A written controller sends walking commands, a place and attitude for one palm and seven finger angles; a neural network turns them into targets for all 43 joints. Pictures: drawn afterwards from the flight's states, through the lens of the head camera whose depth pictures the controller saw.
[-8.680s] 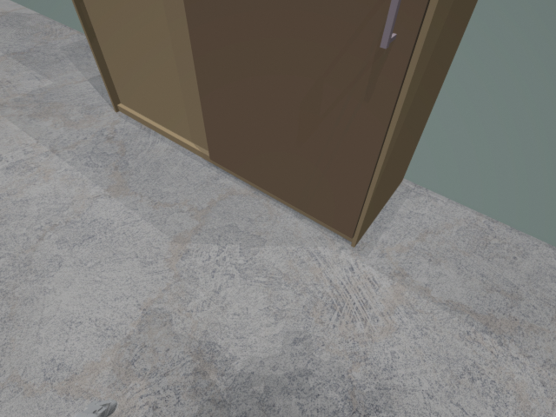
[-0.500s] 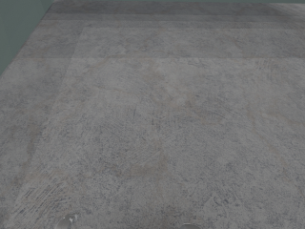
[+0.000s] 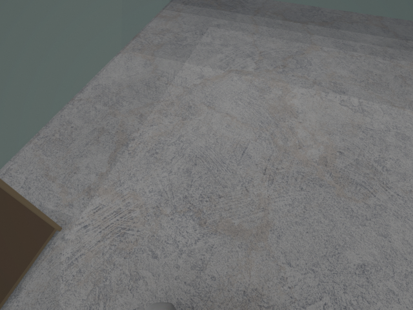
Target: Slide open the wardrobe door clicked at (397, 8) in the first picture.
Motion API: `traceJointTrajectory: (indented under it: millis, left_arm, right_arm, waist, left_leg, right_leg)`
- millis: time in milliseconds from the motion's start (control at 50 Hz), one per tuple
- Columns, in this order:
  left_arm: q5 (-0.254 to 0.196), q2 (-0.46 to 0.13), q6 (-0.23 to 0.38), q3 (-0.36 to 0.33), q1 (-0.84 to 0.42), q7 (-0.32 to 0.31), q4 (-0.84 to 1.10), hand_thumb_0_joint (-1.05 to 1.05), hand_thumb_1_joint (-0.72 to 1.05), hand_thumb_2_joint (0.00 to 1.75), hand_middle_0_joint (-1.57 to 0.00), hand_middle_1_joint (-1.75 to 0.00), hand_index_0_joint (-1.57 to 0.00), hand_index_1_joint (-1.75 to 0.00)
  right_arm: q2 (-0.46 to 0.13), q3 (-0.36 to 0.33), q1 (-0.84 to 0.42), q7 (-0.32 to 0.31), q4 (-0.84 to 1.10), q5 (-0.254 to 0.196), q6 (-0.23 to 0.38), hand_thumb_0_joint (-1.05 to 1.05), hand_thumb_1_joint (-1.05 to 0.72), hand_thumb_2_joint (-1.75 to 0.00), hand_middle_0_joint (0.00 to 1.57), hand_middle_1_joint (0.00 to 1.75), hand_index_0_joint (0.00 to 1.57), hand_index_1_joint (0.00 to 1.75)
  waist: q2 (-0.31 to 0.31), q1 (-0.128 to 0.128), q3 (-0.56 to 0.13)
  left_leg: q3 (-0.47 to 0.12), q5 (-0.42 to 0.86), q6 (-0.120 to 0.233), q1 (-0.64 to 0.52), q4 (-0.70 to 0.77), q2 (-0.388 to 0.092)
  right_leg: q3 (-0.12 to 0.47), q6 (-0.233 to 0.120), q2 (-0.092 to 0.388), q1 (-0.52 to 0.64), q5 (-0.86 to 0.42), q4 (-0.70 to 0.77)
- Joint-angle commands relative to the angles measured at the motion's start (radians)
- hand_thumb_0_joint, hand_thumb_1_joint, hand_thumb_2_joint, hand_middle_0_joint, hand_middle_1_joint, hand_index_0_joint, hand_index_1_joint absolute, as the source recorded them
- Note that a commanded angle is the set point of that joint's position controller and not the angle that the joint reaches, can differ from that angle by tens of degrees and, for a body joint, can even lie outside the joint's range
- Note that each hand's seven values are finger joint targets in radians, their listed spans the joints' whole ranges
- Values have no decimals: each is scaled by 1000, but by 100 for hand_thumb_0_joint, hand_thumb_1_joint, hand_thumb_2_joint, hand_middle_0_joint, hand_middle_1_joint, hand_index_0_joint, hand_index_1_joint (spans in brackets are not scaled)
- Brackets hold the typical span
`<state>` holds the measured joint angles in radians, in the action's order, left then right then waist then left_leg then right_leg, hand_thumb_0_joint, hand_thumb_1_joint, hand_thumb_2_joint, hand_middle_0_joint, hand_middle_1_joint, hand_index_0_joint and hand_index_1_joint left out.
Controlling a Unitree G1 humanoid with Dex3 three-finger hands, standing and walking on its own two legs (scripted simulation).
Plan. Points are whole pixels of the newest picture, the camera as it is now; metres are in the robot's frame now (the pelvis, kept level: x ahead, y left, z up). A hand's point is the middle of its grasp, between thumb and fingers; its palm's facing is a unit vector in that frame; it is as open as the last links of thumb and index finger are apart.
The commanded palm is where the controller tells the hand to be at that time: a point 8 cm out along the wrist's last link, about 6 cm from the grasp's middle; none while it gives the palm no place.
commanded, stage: turn to face it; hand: right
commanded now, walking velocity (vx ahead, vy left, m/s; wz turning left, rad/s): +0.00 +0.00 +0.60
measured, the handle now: out of the picture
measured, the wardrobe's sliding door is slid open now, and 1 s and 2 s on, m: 0.00 0.00 0.00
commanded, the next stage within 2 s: none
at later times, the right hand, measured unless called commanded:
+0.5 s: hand out of the picture +0.15 -0.16 -0.17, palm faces -0.24 +0.95 -0.22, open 7.4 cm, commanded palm none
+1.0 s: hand (254, 272) +0.23 -0.09 -0.16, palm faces -0.58 +0.78 -0.22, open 7.4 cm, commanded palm none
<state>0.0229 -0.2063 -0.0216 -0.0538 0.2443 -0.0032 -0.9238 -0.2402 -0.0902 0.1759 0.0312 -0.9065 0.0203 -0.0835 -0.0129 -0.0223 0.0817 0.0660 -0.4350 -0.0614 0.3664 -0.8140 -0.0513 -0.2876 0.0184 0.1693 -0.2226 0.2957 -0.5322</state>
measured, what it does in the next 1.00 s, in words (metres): steps on the spot, turning left: left foot, then right foot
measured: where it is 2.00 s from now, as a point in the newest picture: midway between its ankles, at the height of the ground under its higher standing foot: outside the picture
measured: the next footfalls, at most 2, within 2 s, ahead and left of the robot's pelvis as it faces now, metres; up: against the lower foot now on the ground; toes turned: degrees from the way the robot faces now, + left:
left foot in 0.06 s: +0.02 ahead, +0.13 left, +0.00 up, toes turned +8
right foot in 0.52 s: +0.11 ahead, -0.07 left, +0.00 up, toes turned +15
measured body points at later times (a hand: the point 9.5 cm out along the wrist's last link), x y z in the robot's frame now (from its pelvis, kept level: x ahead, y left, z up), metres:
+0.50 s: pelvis +0.02 +0.01 +0.00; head +0.07 +0.01 +0.44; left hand +0.07 +0.29 -0.13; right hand +0.16 -0.21 -0.15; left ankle -0.01 +0.13 -0.74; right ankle +0.07 -0.09 -0.73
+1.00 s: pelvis +0.03 +0.02 +0.00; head +0.07 +0.05 +0.44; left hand -0.10 +0.23 -0.15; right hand +0.26 -0.13 -0.15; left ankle -0.05 +0.11 -0.71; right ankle +0.07 -0.08 -0.74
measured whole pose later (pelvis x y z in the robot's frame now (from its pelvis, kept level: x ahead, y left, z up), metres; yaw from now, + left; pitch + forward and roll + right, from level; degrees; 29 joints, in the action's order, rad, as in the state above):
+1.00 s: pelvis +0.03 +0.02 +0.00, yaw +37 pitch +1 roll +1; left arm 0.02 -0.20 -0.02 -0.06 0.27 0.00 -0.95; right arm -0.23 -0.08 0.16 0.03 -0.91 0.02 -0.08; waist -0.01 -0.04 0.09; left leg 0.08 -0.41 -0.06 0.36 -0.78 -0.05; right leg -0.34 0.01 0.17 -0.21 0.33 -0.55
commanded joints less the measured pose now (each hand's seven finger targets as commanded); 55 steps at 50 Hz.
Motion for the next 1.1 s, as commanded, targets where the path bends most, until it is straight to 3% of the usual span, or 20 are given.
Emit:
traceJointTrajectory:
  millis: [0, 20, 40, 80, 160, 380, 460, 480, 500, 520, 540, 580, 640, 860, 920, 980, 1000, 1020, 1040, 1080]
  left_arm:
    - [-4, -207, 17, -67, 24, -6, 50, 0, 90, 90, -20, -30, -20, -30]
    - [-10, -144, 11, -51, 43, -1, 72, 0, 90, 90, -20, -30, -20, -30]
    - [-6, -88, 3, -28, -12, 0, 126, 0, 90, 90, -20, -30, -20, -30]
    - [-8, -106, -10, -29, -80, -20, 131, 0, 90, 90, -20, -30, -20, -30]
    - [0, -121, -14, -32, -35, -14, 68, 0, 90, 90, -20, -30, -20, -30]
    - [-15, -120, -2, -24, -126, -20, 116, 0, 90, 90, -20, -30, -20, -30]
    - [-22, -120, 9, -26, -9, -29, 99, 0, 90, 90, -20, -30, -20, -30]
    - [-20, -146, 17, -28, 31, -33, 87, 0, 90, 90, -20, -30, -20, -30]
    - [-10, -229, 23, -40, 40, -31, 98, 0, 90, 90, -20, -30, -20, -30]
    - [-5, -280, 15, -47, 25, -25, 123, 0, 90, 90, -20, -30, -20, -30]
    - [-3, -231, 18, -37, -13, -32, 123, 0, 90, 90, -20, -30, -20, -30]
    - [2, -184, 26, -17, -87, -34, 144, 0, 90, 90, -20, -30, -20, -30]
    - [-5, -160, 36, -16, -58, -36, 132, 0, 90, 90, -20, -30, -20, -30]
    - [-2, -179, 30, -50, 65, -21, 43, 0, 90, 90, -20, -30, -20, -30]
    - [3, -196, 26, -61, 65, -14, 25, 0, 90, 90, -20, -30, -20, -30]
    - [-4, -202, 22, -65, 40, -7, 24, 0, 90, 90, -20, -30, -20, -30]
    - [-12, -176, 19, -58, 71, 0, 33, 0, 90, 90, -20, -30, -20, -30]
    - [-10, -85, 13, -30, 30, 5, 89, 0, 90, 90, -20, -30, -20, -30]
    - [-10, -105, -4, -27, -29, -9, 118, 0, 90, 90, -20, -30, -20, -30]
    - [-8, -117, -5, -28, -61, -21, 107, 0, 90, 90, -20, -30, -20, -30]
  right_arm:
    - [-84, -10, 66, -10, 65, -1, 62, 0, -90, -90, 20, 30, 20, 30]
    - [-192, -27, 131, -23, 47, 9, 81, 0, -90, -90, 20, 30, 20, 30]
    - [-281, -43, 168, -37, 33, -1, 82, 0, -90, -90, 20, 30, 20, 30]
    - [-253, -47, 124, -51, 36, -7, 73, 0, -90, -90, 20, 30, 20, 30]
    - [-162, -14, 10, -47, 68, -9, 79, 0, -90, -90, 20, 30, 20, 30]
    - [-198, -26, 29, -50, 63, 0, 70, 0, -90, -90, 20, 30, 20, 30]
    - [-194, -28, -47, -49, 84, -6, 59, 0, -90, -90, 20, 30, 20, 30]
    - [-162, -22, -48, -47, 90, -13, 55, 0, -90, -90, 20, 30, 20, 30]
    - [-99, -13, 0, -40, 101, -20, 49, 0, -90, -90, 20, 30, 20, 30]
    - [-93, -15, 48, -33, 105, -12, 47, 0, -90, -90, 20, 30, 20, 30]
    - [-135, -24, 30, -33, 78, 5, 37, 0, -90, -90, 20, 30, 20, 30]
    - [-126, -36, 26, -11, 65, 9, 36, 0, -90, -90, 20, 30, 20, 30]
    - [-97, -29, 55, -3, 52, 4, 27, 0, -90, -90, 20, 30, 20, 30]
    - [-43, -5, -66, 0, 88, -1, 26, 0, -90, -90, 20, 30, 20, 30]
    - [-33, 1, -75, -2, 92, -1, 40, 0, -90, -90, 20, 30, 20, 30]
    - [-59, -4, 30, -11, 64, -1, 61, 0, -90, -90, 20, 30, 20, 30]
    - [-134, -13, 97, -21, 46, 4, 77, 0, -90, -90, 20, 30, 20, 30]
    - [-256, -37, 160, -37, 30, 9, 88, 0, -90, -90, 20, 30, 20, 30]
    - [-284, -39, 190, -47, 24, -12, 79, 0, -90, -90, 20, 30, 20, 30]
    - [-229, -39, 99, -56, 36, -12, 79, 0, -90, -90, 20, 30, 20, 30]
  waist:
    - [-114, 39, -169]
    - [174, 74, -193]
    - [344, 90, -182]
    - [301, 83, -147]
    - [153, 24, -120]
    - [148, 42, -126]
    - [146, -19, -142]
    - [66, -35, -157]
    - [-198, -21, -187]
    - [-340, 0, -157]
    - [-282, -12, -115]
    - [-143, 37, -40]
    - [-126, 33, -83]
    - [-159, -30, -98]
    - [-200, -35, -113]
    - [-157, 26, -161]
    - [2, 57, -198]
    - [334, 94, -182]
    - [263, 107, -178]
    - [264, 73, -153]
  left_leg:
    - [41, 248, 44, -208, 380, 26]
    - [-209, 492, 112, -411, 476, -165]
    - [-461, 853, 218, -426, 458, -367]
    - [-429, 768, 260, -346, 452, -302]
    - [-263, 763, 214, -269, 430, -168]
    - [-432, 716, 262, -261, 413, -154]
    - [-453, 655, 196, -140, 332, -98]
    - [-417, 540, 151, -56, 251, -29]
    - [-296, 159, 83, 104, 85, 112]
    - [-151, -187, 37, 174, -159, 135]
    - [-188, -142, 19, 160, -303, 94]
    - [-157, -5, 11, 172, -420, 62]
    - [-123, 74, -16, 197, -440, 37]
    - [-10, -5, -21, 157, -125, -22]
    - [27, -14, 6, 66, 27, 4]
    - [60, 207, 43, -133, 313, 30]
    - [-52, 359, 83, -341, 430, -51]
    - [-443, 728, 193, -463, 473, -326]
    - [-454, 889, 267, -385, 447, -388]
    - [-405, 814, 264, -386, 435, -288]
  right_leg:
    - [68, -29, 185, 53, -379, -91]
    - [34, 38, 96, -184, -76, -301]
    - [105, 79, -24, -401, 355, -514]
    - [264, 66, -22, -445, 298, -634]
    - [254, 91, -27, -353, 89, -587]
    - [266, 81, -100, -251, 123, -303]
    - [252, 57, -129, -15, -30, 2]
    - [287, 40, -83, 112, -117, 138]
    - [519, -29, 142, 229, -216, 222]
    - [644, -122, 324, 169, -216, 267]
    - [633, -118, 300, 56, -130, 295]
    - [466, -97, 188, -17, -118, 289]
    - [321, -83, 139, 80, -275, 254]
    - [174, -149, 226, 191, -433, 189]
    - [134, -131, 234, 171, -496, 127]
    - [45, -46, 210, 120, -471, -40]
    - [29, 12, 172, -38, -351, -217]
    - [21, 72, 9, -358, 292, -451]
    - [191, 72, -17, -396, 381, -587]
    - [275, 71, -18, -453, 265, -658]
